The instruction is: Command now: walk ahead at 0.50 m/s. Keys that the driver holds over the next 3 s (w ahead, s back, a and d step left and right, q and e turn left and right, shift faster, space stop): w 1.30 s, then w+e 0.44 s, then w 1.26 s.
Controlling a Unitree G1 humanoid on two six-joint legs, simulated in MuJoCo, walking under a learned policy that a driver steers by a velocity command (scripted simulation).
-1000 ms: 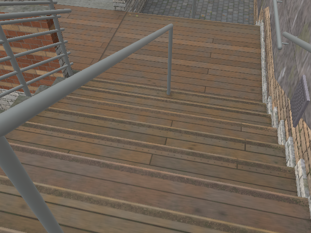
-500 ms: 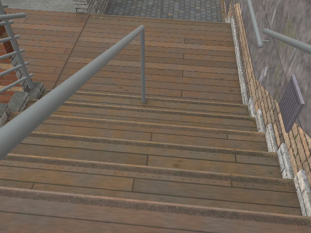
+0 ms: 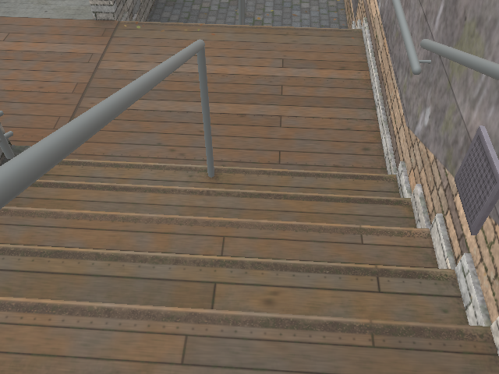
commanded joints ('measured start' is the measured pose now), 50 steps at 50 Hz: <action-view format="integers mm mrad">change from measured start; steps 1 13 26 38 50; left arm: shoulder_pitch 79 282 244 32 384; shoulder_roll -62 -35 -19 83 112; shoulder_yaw -36 -84 -56 18 45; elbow -31 35 -13 -170 27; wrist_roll -12 8 -48 -3 -51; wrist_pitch -37 -29 -13 20 -58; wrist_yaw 37 21 -15 24 35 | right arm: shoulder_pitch -44 -381 28 79 -294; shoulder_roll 52 -88 -112 -182 -70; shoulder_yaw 6 31 -31 -49 -40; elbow -93 -185 -22 29 -130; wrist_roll -50 -57 -33 16 30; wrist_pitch -16 25 45 -19 -47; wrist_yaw -23 18 39 -16 -25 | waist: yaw -13 78 -6 1 120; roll -29 -31 -80 60 -7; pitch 104 105 -33 23 66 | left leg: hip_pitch -217 119 645 305 -649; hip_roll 148 67 388 301 -25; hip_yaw -94 42 -218 -221 -63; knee -439 -1088 -1320 -1174 -414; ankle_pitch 369 974 929 750 77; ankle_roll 86 -5 271 250 -28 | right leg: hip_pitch -76 -339 -687 -317 518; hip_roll -277 -187 -139 -65 -313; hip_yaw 298 236 185 148 496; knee -275 7 1197 534 -40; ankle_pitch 179 -200 -249 -166 786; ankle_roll -239 -205 67 120 -245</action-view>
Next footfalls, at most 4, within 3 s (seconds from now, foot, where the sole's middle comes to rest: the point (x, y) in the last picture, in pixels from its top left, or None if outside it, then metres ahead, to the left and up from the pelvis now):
0.40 left None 0.37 0.16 -0.92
0.88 right None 0.42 -0.05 -0.92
1.34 left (220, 354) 0.70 0.11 -1.07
1.88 right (312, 294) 1.00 -0.25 -1.23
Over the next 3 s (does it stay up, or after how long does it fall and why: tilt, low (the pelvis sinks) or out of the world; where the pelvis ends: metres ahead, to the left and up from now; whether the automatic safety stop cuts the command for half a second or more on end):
stays up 1.48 -0.27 -0.71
